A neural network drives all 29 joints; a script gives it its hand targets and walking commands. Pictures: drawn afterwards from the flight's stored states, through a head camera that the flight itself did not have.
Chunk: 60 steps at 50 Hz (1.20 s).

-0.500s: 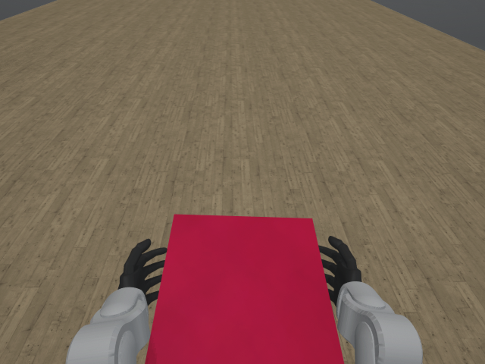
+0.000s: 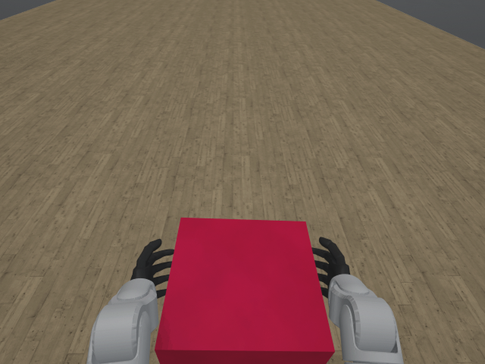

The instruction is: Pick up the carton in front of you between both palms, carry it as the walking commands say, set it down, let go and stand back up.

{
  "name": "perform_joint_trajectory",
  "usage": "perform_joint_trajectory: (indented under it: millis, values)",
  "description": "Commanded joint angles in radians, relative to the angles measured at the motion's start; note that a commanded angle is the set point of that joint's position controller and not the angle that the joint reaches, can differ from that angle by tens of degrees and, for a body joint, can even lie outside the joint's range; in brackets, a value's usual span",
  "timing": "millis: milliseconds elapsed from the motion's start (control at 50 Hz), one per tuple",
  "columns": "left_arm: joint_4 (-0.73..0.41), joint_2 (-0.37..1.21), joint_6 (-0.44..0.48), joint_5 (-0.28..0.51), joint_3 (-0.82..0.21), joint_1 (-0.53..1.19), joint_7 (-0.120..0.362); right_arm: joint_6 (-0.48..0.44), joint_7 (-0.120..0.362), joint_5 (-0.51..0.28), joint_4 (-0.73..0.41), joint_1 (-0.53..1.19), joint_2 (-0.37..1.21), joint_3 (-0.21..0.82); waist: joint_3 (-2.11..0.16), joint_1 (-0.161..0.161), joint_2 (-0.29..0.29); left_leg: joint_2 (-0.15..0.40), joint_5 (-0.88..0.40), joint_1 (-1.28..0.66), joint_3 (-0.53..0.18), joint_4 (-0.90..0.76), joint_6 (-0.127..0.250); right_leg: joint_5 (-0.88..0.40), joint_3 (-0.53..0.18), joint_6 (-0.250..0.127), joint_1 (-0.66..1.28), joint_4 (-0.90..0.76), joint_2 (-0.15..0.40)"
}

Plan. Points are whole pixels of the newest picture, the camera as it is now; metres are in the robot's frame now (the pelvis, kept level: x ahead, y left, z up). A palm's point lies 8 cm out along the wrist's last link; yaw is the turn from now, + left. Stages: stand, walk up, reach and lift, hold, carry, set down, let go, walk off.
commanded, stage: carry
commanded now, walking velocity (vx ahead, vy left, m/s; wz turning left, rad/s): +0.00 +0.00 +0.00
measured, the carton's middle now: (240, 312) +0.24 +0.00 -0.01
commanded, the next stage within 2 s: none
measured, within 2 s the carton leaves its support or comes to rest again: neither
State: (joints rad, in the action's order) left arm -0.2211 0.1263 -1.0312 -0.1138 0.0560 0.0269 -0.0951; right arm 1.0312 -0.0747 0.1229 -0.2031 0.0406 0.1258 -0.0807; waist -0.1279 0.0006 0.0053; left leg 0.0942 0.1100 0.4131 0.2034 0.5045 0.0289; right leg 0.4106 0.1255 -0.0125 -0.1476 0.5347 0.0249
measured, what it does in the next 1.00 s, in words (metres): walks ahead: right foot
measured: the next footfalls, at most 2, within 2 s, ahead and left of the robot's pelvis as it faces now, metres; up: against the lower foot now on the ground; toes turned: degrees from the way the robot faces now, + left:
right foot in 1.00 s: +0.30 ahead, -0.13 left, +0.00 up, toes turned -13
left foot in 1.36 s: +0.48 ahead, +0.08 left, +0.00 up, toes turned -7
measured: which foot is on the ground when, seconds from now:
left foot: down 0.00-1.00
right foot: down 0.00-0.68, up 0.70-0.98, down 1.00-1.00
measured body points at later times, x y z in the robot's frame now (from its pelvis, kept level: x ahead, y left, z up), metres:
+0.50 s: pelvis +0.00 -0.01 +0.00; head +0.00 +0.00 +0.45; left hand +0.30 +0.14 +0.02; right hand +0.30 -0.16 +0.02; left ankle +0.10 +0.11 -0.73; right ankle -0.08 -0.10 -0.73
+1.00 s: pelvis +0.18 -0.02 +0.01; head +0.18 -0.03 +0.46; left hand +0.48 +0.13 +0.05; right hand +0.48 -0.17 +0.04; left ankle +0.09 +0.11 -0.73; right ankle +0.25 -0.13 -0.73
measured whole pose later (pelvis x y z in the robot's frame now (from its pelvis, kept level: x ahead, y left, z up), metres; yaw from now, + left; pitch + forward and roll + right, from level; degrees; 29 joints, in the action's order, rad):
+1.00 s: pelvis +0.18 -0.02 +0.01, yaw +0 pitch +3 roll +1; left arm 0.06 0.13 -0.74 -0.20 0.14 0.16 -0.03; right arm 0.75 -0.03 0.22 0.07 0.18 0.14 -0.13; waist -0.08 0.01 -0.01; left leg 0.09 0.30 0.07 0.21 0.34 -0.05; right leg 0.20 0.21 0.01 -0.37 0.43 0.09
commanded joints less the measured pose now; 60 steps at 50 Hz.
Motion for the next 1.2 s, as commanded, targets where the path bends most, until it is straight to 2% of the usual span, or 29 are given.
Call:
perform_joint_trajectory:
  millis: [0, 260, 400, 420, 440, 460, 500, 540, 560, 600, 620, 640, 660, 680, 700, 740, 760, 800, 900, 940, 980, 1000, 1020, 1040, 1060, 1080, 1100, 1140, 1180]
  values:
    - [-0.026, 0.6, 0.072, 0.152, -0.463, 0.395, 0.113, -0.075, 0.107, -0.163, -0.035, 0.389, 0.578, 0.475, -0.106, 0.001, -0.003, 0.078, -0.056, -0.224, -0.121, -0.042, -0.005, -0.148, -0.093, -0.026, -0.17, -0.137, 0.112]
    - [0.303, 0.723, 0.358, 0.086, -0.394, 0.561, 0.229, -0.361, 0.232, -0.101, 0.301, 0.568, 0.696, 0.399, -0.166, 0.002, -0.008, 0.082, -0.134, -0.236, -0.111, -0.016, 0.002, -0.214, -0.088, -0.025, -0.133, -0.089, 0.103]
    - [0.32, 0.866, 0.412, 0.12, -0.467, 0.621, 0.275, -0.416, 0.278, -0.127, 0.321, 0.625, 0.837, 0.475, -0.211, 0.002, -0.007, 0.084, -0.216, -0.245, -0.104, 0.009, 0.011, -0.293, -0.086, -0.023, -0.098, -0.056, 0.105]
    - [0.308, 0.88, 0.402, 0.127, -0.481, 0.615, 0.277, -0.407, 0.279, -0.135, 0.307, 0.618, 0.858, 0.491, -0.219, 0.001, -0.004, 0.085, -0.135, -0.246, -0.097, -0.012, 0.005, -0.228, -0.084, -0.022, -0.089, -0.08, 0.111]
    - [0.287, 0.893, 0.39, 0.136, -0.498, 0.613, 0.277, -0.395, 0.279, -0.147, 0.282, 0.62, 0.878, 0.51, -0.208, -0.002, 0.012, 0.076, 0.03, -0.242, -0.08, -0.037, -0.004, -0.087, -0.096, -0.027, -0.08, -0.136, 0.125]
    - [0.265, 0.899, 0.376, 0.144, -0.51, 0.618, 0.276, -0.381, 0.278, -0.156, 0.257, 0.626, 0.887, 0.522, -0.177, -0.008, 0.044, 0.051, 0.187, -0.201, -0.055, -0.028, -0.018, 0.084, -0.141, -0.051, -0.071, -0.214, 0.146]
    - [0.244, 0.892, 0.354, 0.143, -0.498, 0.635, 0.274, -0.36, 0.276, -0.158, 0.227, 0.651, 0.875, 0.519, -0.037, -0.015, 0.133, -0.003, 0.252, -0.043, 0.014, 0.07, -0.053, 0.281, -0.291, -0.107, -0.046, -0.381, 0.247]
    - [0.257, 0.877, 0.343, 0.128, -0.473, 0.635, 0.272, -0.35, 0.274, -0.147, 0.239, 0.658, 0.855, 0.493, 0.026, -0.02, 0.132, 0.004, 0.221, 0.052, -0.002, 0.116, -0.047, 0.142, -0.302, -0.133, 0.019, -0.391, 0.279]
    - [0.258, 0.872, 0.341, 0.124, -0.468, 0.628, 0.27, -0.347, 0.274, -0.146, 0.25, 0.647, 0.846, 0.483, 0.021, -0.02, 0.124, -0.005, 0.234, 0.076, 0.005, 0.099, -0.042, -0.019, -0.264, -0.132, 0.084, -0.353, 0.264]
    - [0.269, 0.871, 0.336, 0.118, -0.466, 0.608, 0.266, -0.342, 0.274, -0.144, 0.279, 0.608, 0.839, 0.469, -0.041, -0.006, 0.104, -0.042, 0.186, -0.025, 0.048, -0.024, -0.028, -0.301, -0.153, -0.104, 0.152, -0.214, 0.214]
    - [0.283, 0.869, 0.333, 0.112, -0.463, 0.58, 0.265, -0.341, 0.275, -0.146, 0.291, 0.596, 0.842, 0.462, -0.103, 0.001, 0.072, -0.048, 0.132, -0.233, 0.042, -0.085, -0.013, -0.43, -0.067, -0.066, 0.065, -0.113, 0.168]
    - [0.277, 0.865, 0.329, 0.106, -0.465, 0.58, 0.266, -0.339, 0.275, -0.142, 0.31, 0.57, 0.849, 0.454, -0.169, 0.015, -0.019, 0.026, 0.136, -0.433, -0.084, -0.117, 0.032, -0.488, 0.013, -0.013, -0.071, 0.034, 0.115]
    - [0.27, 0.871, 0.325, 0.106, -0.467, 0.597, 0.269, -0.337, 0.275, -0.125, 0.325, 0.534, 0.849, 0.439, -0.237, 0.032, -0.199, 0.2, 0.077, -0.593, -0.38, -0.195, 0.133, -0.308, 0.047, 0.031, -0.255, 0.268, 0.059]
    - [0.261, 0.877, 0.325, 0.115, -0.474, 0.606, 0.273, -0.337, 0.273, -0.115, 0.326, 0.516, 0.853, 0.439, -0.212, 0.037, -0.301, 0.311, -0.064, -0.71, -0.571, -0.268, 0.212, 0.093, 0.018, 0.034, -0.49, 0.406, -0.012]
    - [0.26, 0.882, 0.329, 0.124, -0.482, 0.601, 0.276, -0.338, 0.272, -0.121, 0.307, 0.521, 0.857, 0.452, -0.198, 0.035, -0.201, 0.354, -0.128, -0.692, -0.57, -0.275, 0.241, 0.155, -0.069, 0.019, -0.543, 0.499, 0.033]
    - [0.24, 0.905, 0.34, 0.144, -0.5, 0.599, 0.279, -0.347, 0.27, -0.154, 0.237, 0.576, 0.883, 0.503, -0.204, 0.027, -0.06, 0.331, -0.003, -0.624, -0.455, -0.308, 0.181, 0.128, -0.107, -0.003, -0.528, 0.419, 0.091]
    - [0.223, 0.913, 0.343, 0.154, -0.514, 0.603, 0.279, -0.351, 0.268, -0.169, 0.196, 0.607, 0.89, 0.534, -0.181, 0.025, -0.051, 0.306, 0.071, -0.56, -0.378, -0.349, 0.144, 0.094, -0.086, -0.003, -0.483, 0.315, 0.095]
    - [0.191, 0.911, 0.342, 0.169, -0.537, 0.601, 0.273, -0.348, 0.267, -0.194, 0.142, 0.642, 0.88, 0.572, -0.171, 0.023, -0.098, 0.247, 0.159, -0.48, -0.259, -0.385, 0.112, -0.02, -0.025, 0.008, -0.381, 0.174, 0.066]
    - [0.204, 0.837, 0.32, 0.13, -0.488, 0.541, 0.259, -0.323, 0.259, -0.153, 0.188, 0.537, 0.81, 0.523, -0.149, 0.02, -0.164, 0.2, 0.208, -0.392, -0.119, -0.382, 0.074, -0.226, 0.068, 0.025, -0.236, -0.031, 0.043]
    - [0.235, 0.827, 0.32, 0.118, -0.464, 0.535, 0.26, -0.322, 0.256, -0.129, 0.205, 0.532, 0.796, 0.494, -0.13, 0.008, -0.143, 0.173, 0.262, -0.333, -0.074, -0.318, 0.051, -0.268, 0.11, 0.029, -0.123, -0.102, 0.037]
    - [0.279, 0.826, 0.323, 0.109, -0.443, 0.542, 0.262, -0.32, 0.251, -0.107, 0.238, 0.529, 0.792, 0.469, -0.132, 0.001, -0.074, 0.113, 0.326, -0.209, -0.007, -0.133, 0.019, -0.182, 0.125, 0.019, 0.075, -0.139, 0.038]
    - [0.303, 0.819, 0.323, 0.102, -0.424, 0.538, 0.263, -0.317, 0.25, -0.1, 0.259, 0.535, 0.795, 0.46, -0.123, -0.018, 0.063, 0.051, 0.289, -0.074, 0.048, 0.087, -0.018, -0.055, -0.056, -0.014, 0.179, -0.232, 0.155]
    - [0.327, 0.814, 0.325, 0.093, -0.389, 0.516, 0.263, -0.312, 0.254, -0.101, 0.262, 0.548, 0.798, 0.465, -0.141, -0.033, 0.309, -0.033, 0.358, 0.15, 0.029, 0.341, -0.06, 0.033, -0.44, -0.125, 0.3, -0.352, 0.363]
    - [0.323, 0.833, 0.332, 0.099, -0.392, 0.517, 0.267, -0.315, 0.256, -0.111, 0.26, 0.566, 0.801, 0.474, -0.106, -0.034, 0.298, -0.036, 0.446, 0.276, -0.057, 0.495, -0.046, -0.166, -0.544, -0.199, 0.333, -0.366, 0.437]
    - [0.315, 0.853, 0.34, 0.108, -0.403, 0.524, 0.272, -0.325, 0.259, -0.12, 0.257, 0.573, 0.818, 0.478, -0.121, -0.026, 0.199, 0.005, 0.448, 0.311, -0.131, 0.573, -0.026, -0.461, -0.466, -0.213, 0.339, -0.319, 0.436]
    - [0.312, 0.871, 0.352, 0.117, -0.414, 0.528, 0.276, -0.34, 0.262, -0.128, 0.252, 0.574, 0.836, 0.487, -0.164, -0.025, 0.126, 0.021, 0.432, 0.299, -0.148, 0.583, -0.017, -0.658, -0.365, -0.197, 0.347, -0.273, 0.406]
    - [0.294, 0.89, 0.365, 0.131, -0.435, 0.54, 0.281, -0.356, 0.263, -0.135, 0.246, 0.564, 0.855, 0.502, -0.19, -0.023, 0.075, 0.036, 0.377, 0.282, -0.157, 0.52, -0.014, -0.742, -0.279, -0.165, 0.35, -0.268, 0.385]
    - [0.245, 0.916, 0.389, 0.165, -0.493, 0.579, 0.286, -0.382, 0.262, -0.146, 0.226, 0.556, 0.886, 0.534, -0.218, -0.019, 0.09, 0.004, 0.273, 0.21, -0.117, 0.377, -0.024, -0.827, -0.148, -0.11, 0.337, -0.263, 0.324]
    - [0.203, 0.927, 0.4, 0.189, -0.54, 0.595, 0.289, -0.393, 0.255, -0.157, 0.187, 0.551, 0.901, 0.571, -0.236, -0.015, 0.13, -0.025, 0.202, 0.147, -0.091, 0.276, -0.029, -0.91, -0.041, -0.095, 0.316, -0.231, 0.284]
